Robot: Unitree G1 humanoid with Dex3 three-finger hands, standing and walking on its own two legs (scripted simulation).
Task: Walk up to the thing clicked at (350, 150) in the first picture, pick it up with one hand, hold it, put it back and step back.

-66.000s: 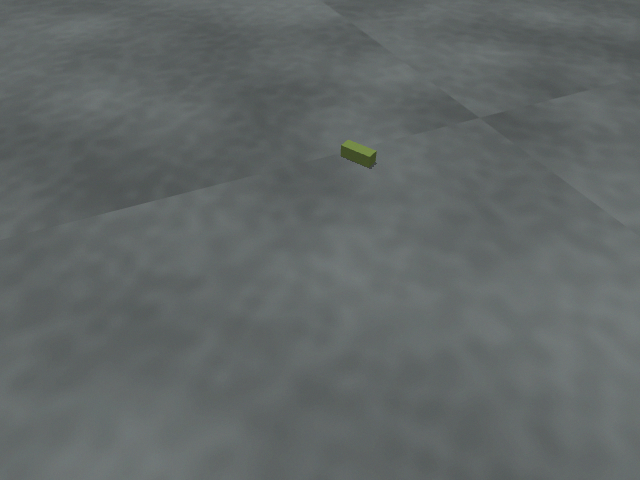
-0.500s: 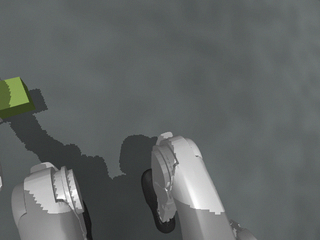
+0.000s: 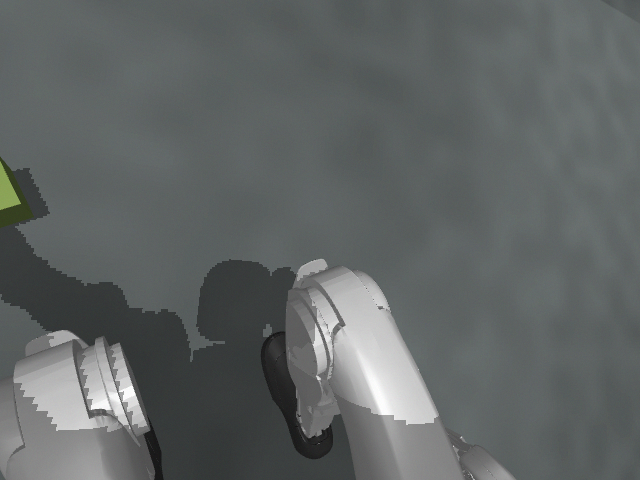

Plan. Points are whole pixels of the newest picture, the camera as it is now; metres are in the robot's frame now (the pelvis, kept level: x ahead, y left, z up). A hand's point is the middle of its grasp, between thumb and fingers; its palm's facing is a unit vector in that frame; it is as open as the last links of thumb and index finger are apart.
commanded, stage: rest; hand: left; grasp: from above
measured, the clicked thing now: out of the picture +0.46 +0.32 -0.27
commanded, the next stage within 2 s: open in 0.32 s
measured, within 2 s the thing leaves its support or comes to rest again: neither
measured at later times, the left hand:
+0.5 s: hand out of the picture +0.45 +0.31 -0.25, palm faces -0.44 -0.17 -0.88, open 9.9 cm
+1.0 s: hand out of the picture +0.46 +0.31 -0.24, palm faces -0.43 -0.16 -0.89, open 13.5 cm
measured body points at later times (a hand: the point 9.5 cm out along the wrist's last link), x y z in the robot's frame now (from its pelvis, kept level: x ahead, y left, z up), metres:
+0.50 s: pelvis +0.00 +0.00 +0.00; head +0.27 +0.12 +0.33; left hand +0.47 +0.32 -0.20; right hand +0.04 -0.25 -0.06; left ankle +0.06 +0.13 -0.27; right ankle +0.11 -0.11 -0.27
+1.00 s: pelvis -0.01 +0.00 +0.00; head +0.27 +0.12 +0.33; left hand +0.48 +0.32 -0.19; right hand +0.03 -0.25 -0.05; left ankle +0.06 +0.13 -0.27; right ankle +0.11 -0.11 -0.27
